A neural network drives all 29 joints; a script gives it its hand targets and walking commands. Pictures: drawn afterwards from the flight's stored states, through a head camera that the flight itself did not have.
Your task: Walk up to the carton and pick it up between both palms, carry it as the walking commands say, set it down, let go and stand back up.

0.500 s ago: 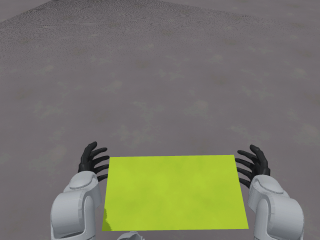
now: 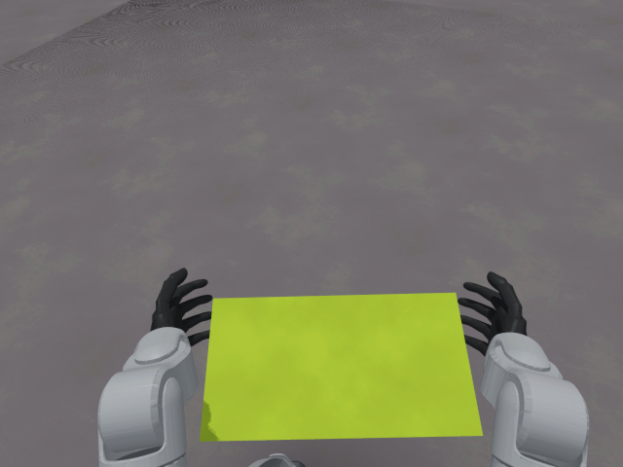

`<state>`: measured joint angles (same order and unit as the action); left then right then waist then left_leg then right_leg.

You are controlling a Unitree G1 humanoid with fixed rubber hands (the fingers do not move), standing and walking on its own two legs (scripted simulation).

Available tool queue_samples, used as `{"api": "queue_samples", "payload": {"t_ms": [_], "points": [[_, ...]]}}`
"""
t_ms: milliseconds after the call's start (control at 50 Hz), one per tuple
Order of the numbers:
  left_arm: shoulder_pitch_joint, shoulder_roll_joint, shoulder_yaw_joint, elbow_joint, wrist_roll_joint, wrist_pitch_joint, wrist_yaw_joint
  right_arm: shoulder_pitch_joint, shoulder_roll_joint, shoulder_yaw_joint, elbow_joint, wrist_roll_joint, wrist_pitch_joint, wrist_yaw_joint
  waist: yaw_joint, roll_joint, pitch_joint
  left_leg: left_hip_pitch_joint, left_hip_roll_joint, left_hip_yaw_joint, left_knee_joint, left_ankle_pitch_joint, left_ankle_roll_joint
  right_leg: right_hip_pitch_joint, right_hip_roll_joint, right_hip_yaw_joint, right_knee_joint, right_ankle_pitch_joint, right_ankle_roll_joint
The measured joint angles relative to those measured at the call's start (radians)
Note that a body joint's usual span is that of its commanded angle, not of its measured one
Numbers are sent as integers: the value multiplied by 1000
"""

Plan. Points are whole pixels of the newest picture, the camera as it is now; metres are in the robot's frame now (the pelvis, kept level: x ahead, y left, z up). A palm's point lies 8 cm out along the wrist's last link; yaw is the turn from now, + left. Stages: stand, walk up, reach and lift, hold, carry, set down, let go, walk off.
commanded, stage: carry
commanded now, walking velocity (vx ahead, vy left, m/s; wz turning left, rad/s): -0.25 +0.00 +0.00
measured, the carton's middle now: (334, 369) +0.25 +0.01 -0.01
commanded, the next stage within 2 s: none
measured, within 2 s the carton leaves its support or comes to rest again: neither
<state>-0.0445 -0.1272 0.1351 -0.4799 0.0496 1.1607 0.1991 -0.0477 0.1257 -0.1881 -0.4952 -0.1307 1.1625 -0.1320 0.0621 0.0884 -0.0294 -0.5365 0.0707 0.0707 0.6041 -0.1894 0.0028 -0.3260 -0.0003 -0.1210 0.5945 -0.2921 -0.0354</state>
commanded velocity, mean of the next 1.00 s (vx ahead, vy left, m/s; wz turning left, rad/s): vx -0.14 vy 0.00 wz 0.00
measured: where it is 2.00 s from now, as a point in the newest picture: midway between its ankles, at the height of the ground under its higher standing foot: outside the picture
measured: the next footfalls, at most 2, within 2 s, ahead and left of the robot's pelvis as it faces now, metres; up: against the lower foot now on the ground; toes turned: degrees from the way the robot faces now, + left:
left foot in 0.32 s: -0.12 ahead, +0.15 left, +0.00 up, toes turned +5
right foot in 0.64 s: -0.23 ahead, -0.08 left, +0.00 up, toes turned -4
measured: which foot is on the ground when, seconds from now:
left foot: up 0.00-0.30, down 0.32-0.66, up 0.68-0.88, down 0.90-1.00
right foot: down 0.00-0.34, up 0.36-0.62, down 0.64-1.00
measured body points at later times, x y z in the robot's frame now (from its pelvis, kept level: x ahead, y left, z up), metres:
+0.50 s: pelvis -0.20 +0.04 +0.01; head -0.20 +0.05 +0.46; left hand +0.04 +0.24 +0.08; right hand +0.06 -0.13 +0.08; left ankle -0.16 +0.15 -0.72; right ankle -0.17 -0.08 -0.65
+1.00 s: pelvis -0.36 +0.06 +0.01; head -0.38 +0.06 +0.45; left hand -0.11 +0.24 +0.09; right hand -0.11 -0.13 +0.09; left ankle -0.32 +0.17 -0.72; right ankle -0.27 -0.08 -0.72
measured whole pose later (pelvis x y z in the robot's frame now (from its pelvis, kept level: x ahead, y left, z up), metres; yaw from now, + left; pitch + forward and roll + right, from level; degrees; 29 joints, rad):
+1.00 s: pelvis -0.36 +0.06 +0.01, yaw +0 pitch +1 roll +1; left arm -0.03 -0.13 0.15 -0.45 0.11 1.17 0.17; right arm -0.03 0.13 -0.18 -0.46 -0.08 1.19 -0.13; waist -0.03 -0.02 -0.11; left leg -0.34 0.02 0.11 0.56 -0.23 0.02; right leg -0.43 -0.09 -0.05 0.55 -0.16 0.03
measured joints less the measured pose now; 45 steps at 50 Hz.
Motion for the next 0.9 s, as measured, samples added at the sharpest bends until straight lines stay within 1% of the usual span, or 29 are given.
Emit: {"api": "queue_samples", "payload": {"t_ms": [40,80,120,160,200,240,280,300,320,340,360,380,400,420,460,480,500,540,600,640,660,680,700,720,760,800,840,880,900], "points": [[6,1,-2,18,11,12,-9,25,1,-2,15,7,7,1,-7,-45,-5,-52,-34,-11,213,-152,-13,-20,-30,17,4,18,-4],[25,0,-2,28,21,11,-25,38,1,-1,13,16,23,0,-27,-72,-8,-80,-59,-32,418,-201,-16,-28,-51,30,-17,47,-1],[39,-1,-3,19,21,7,-31,44,1,0,-1,22,32,-1,-49,-89,-14,-69,-67,-40,504,-209,-24,-48,-67,40,-36,83,4],[37,-1,-8,1,24,8,-32,41,1,-1,-19,26,31,-4,-72,-94,-18,-26,-61,-39,476,-208,-33,-71,-76,44,-53,118,7],[26,0,-13,-13,31,6,-36,34,1,-4,-34,30,27,-8,-89,-93,-28,37,-55,-34,383,-217,-40,-101,-81,44,-65,152,10],[16,0,-10,-18,35,0,-43,23,0,-6,-44,37,27,-11,-98,-94,-40,110,-58,-25,264,-243,-43,-135,-85,47,-73,184,15],[8,0,-7,-19,40,-4,-44,12,0,-7,-48,40,28,-11,-100,-101,-51,188,-66,-9,119,-250,-37,-170,-90,52,-81,218,23],[4,0,-5,-18,43,-5,-43,5,0,-7,-45,40,29,-10,-102,-104,-54,233,-68,2,27,-228,-34,-185,-92,51,-83,234,28],[-3,1,-2,-14,47,-5,-41,-3,0,-7,-36,41,28,-9,-106,-111,-53,263,-73,13,-50,-175,-27,-201,-98,50,-82,249,33],[-8,2,10,-2,54,-5,-38,-6,1,0,-16,43,25,-5,-104,-141,-44,263,-93,24,-67,-126,-12,-206,-115,67,-82,244,43],[-3,1,22,13,60,-5,-35,-7,2,9,3,45,28,-1,-98,-152,-38,257,-99,29,-63,-105,1,-217,-115,80,-62,199,54],[11,1,29,21,63,-2,-34,-2,1,21,19,42,34,1,-94,-141,-39,242,-87,26,-48,-100,10,-236,-100,76,2,96,67],[27,0,32,21,61,8,-33,9,1,30,30,36,37,4,-90,-121,-42,225,-69,15,-34,-99,14,-264,-78,68,114,-6,75],[35,0,32,19,58,21,-32,23,1,33,38,32,37,10,-83,-105,-40,212,-53,4,-28,-94,16,-288,-57,64,245,-69,77],[36,1,32,14,48,43,-32,43,2,26,40,35,35,18,-60,-90,-31,193,-34,-11,-34,-68,13,-308,-29,61,453,-106,75],[34,1,31,7,42,47,-32,46,2,22,33,38,34,19,-48,-89,-25,182,-31,-13,-38,-52,11,-304,-23,62,510,-107,75],[32,1,30,-1,36,45,-32,43,3,18,24,39,32,20,-35,-87,-21,167,-30,-11,-41,-37,13,-289,-22,62,528,-108,76],[25,1,25,-19,21,33,-31,25,2,11,8,33,21,16,-15,-80,-15,131,-29,-6,-40,-11,18,-236,-23,57,474,-122,81],[5,1,11,-36,9,15,-12,-6,2,6,-7,13,4,7,1,-60,-18,74,-28,3,-36,27,19,-109,-22,45,244,-145,75],[-12,1,14,-30,6,8,-11,-19,1,7,-10,4,-1,-1,7,-54,-25,37,-28,12,-29,50,18,-3,-18,43,17,-77,65],[-16,0,9,-10,5,-3,-9,-26,0,0,-2,1,-4,-4,8,-19,-20,28,-7,1,-24,56,13,6,5,35,-25,-35,47],[-16,0,2,9,5,-7,-4,-22,1,-7,8,-2,-5,-6,3,4,-15,27,2,-12,-17,33,7,10,20,29,-41,-4,30],[-15,0,-3,24,5,-1,-1,-7,0,-9,17,-3,-4,-5,-4,-2,-17,25,-8,-12,9,-29,-2,4,13,32,-39,12,20],[-12,0,-4,37,8,6,-6,10,0,-10,20,2,1,-4,-12,-21,-22,18,-21,-4,61,-84,-7,-6,-2,38,-32,21,15],[4,1,-5,53,18,9,-23,33,1,-12,17,12,17,-3,-35,-50,-29,12,-37,1,180,-146,-12,-17,-27,45,-35,38,17],[22,0,-8,50,23,6,-33,46,1,-13,6,21,28,1,-58,-70,-42,31,-44,0,225,-172,-12,-35,-45,52,-42,59,24],[31,-1,-13,33,29,6,-38,48,1,-16,-7,29,32,3,-77,-82,-55,79,-43,-2,175,-185,-14,-61,-57,57,-42,80,31],[27,0,-18,14,35,9,-38,41,1,-19,-15,35,27,3,-93,-84,-66,152,-36,0,54,-162,-17,-88,-63,55,-33,95,38],[21,0,-19,7,39,9,-38,33,1,-21,-17,39,25,2,-101,-81,-70,190,-31,4,-22,-129,-17,-102,-64,52,-23,100,43]]}}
